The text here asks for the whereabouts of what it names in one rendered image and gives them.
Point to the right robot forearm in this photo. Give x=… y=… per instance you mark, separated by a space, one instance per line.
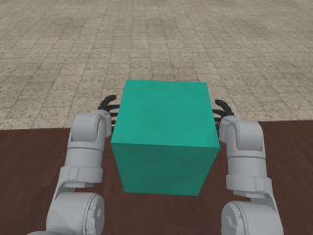
x=247 y=172

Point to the right robot upper arm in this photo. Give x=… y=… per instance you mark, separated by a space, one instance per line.
x=250 y=218

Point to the robot left hand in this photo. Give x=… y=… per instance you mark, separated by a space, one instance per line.
x=104 y=106

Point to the left robot upper arm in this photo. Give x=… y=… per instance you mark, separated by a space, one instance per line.
x=75 y=213

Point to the carton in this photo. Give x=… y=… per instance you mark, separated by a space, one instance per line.
x=164 y=139

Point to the left robot forearm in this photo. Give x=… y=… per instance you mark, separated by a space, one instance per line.
x=85 y=147

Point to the robot right hand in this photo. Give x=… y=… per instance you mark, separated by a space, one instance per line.
x=227 y=112

